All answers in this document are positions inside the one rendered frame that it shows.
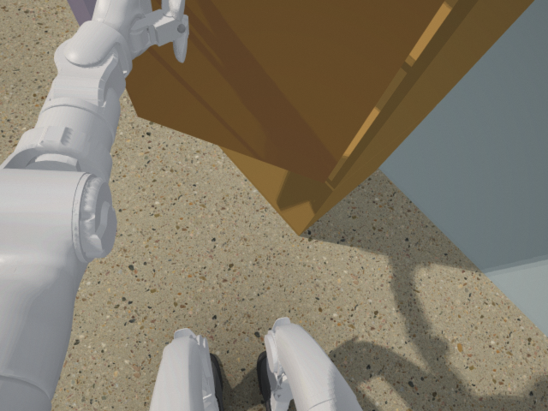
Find robot left shin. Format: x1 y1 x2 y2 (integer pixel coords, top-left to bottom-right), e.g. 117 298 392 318
163 328 219 411

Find cupboard door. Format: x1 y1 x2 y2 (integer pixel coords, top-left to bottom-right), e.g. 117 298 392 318
125 0 444 183

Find handle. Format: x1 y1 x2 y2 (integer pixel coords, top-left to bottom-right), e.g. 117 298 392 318
67 0 97 26

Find robot left forearm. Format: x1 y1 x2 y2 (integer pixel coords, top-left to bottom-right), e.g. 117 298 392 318
0 21 133 184

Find robot left upper arm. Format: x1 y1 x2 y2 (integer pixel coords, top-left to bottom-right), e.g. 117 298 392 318
0 169 117 411

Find robot right thigh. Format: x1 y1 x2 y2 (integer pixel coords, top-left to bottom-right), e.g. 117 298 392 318
265 323 363 411

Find left robot hand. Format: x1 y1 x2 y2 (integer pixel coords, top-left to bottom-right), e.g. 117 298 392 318
92 0 189 63

